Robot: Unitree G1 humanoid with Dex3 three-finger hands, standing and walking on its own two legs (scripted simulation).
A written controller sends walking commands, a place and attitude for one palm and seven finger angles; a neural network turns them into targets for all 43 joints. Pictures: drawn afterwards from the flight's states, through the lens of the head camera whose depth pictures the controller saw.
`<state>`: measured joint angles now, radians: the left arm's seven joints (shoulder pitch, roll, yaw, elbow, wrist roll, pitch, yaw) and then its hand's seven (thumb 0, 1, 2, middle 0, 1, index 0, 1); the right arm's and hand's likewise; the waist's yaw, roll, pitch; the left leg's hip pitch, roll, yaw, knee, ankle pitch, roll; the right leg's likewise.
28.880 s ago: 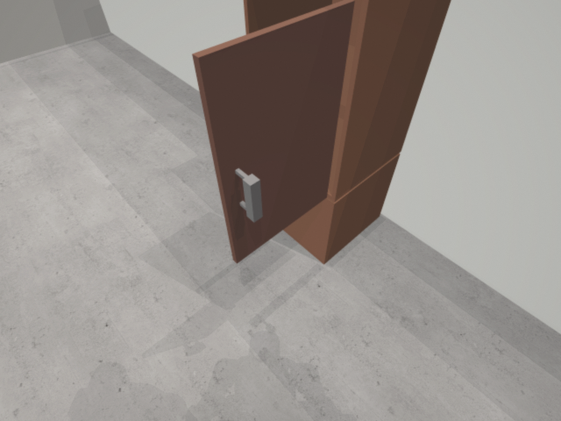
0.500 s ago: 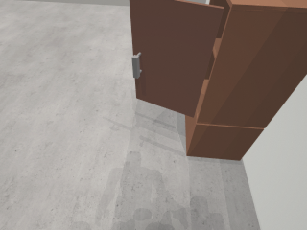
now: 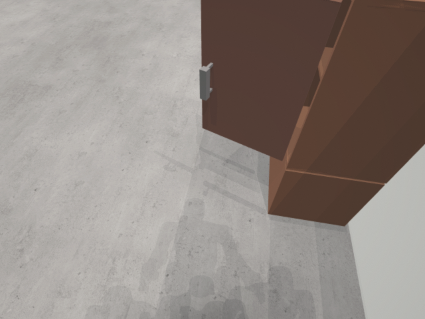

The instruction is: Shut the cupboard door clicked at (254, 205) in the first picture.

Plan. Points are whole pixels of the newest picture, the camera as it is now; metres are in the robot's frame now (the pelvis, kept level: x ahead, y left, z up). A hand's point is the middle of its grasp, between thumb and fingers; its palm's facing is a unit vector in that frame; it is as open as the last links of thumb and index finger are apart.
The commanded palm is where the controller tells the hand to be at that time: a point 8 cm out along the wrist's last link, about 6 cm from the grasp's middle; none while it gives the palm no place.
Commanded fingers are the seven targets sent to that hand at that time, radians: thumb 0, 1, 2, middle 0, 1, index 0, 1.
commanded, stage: walk to a spot facing it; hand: left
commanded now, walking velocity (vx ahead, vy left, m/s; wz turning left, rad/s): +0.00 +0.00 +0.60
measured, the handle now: (207, 81) +0.88 +0.06 -0.07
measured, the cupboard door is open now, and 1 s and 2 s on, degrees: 70 70 70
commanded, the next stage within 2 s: turn to face it in 1.76 s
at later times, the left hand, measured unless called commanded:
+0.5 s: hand out of the picture +0.02 +0.21 -0.16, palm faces +0.30 -0.90 -0.31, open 7.4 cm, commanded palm none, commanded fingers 0.00 0.90 0.90 -0.20 -0.30 -0.20 -0.30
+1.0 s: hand out of the picture -0.08 +0.19 -0.16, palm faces +0.61 -0.74 -0.28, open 7.4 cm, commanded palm none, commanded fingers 0.00 0.90 0.90 -0.20 -0.30 -0.20 -0.30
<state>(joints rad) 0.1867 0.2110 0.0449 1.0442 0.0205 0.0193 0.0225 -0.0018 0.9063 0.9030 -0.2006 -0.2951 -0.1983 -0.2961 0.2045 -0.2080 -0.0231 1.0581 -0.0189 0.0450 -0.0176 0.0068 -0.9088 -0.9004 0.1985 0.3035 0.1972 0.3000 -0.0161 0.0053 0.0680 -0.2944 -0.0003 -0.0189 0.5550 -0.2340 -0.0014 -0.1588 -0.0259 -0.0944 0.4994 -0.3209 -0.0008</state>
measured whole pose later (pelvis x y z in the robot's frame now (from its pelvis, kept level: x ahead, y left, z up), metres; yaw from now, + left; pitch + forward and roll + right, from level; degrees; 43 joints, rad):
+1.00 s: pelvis -0.01 -0.04 -0.01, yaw +38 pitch +1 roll +0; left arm 0.20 0.25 0.08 0.87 0.02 0.05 0.00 0.00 0.91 0.90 -0.20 -0.29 -0.20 -0.30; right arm 0.16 -0.22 -0.04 0.88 -0.04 0.05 0.00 0.01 -0.91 -0.90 0.20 0.30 0.20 0.30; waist 0.00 0.00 0.09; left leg -0.31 -0.01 -0.09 0.58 -0.28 -0.02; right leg -0.39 -0.05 -0.05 0.80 -0.44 0.05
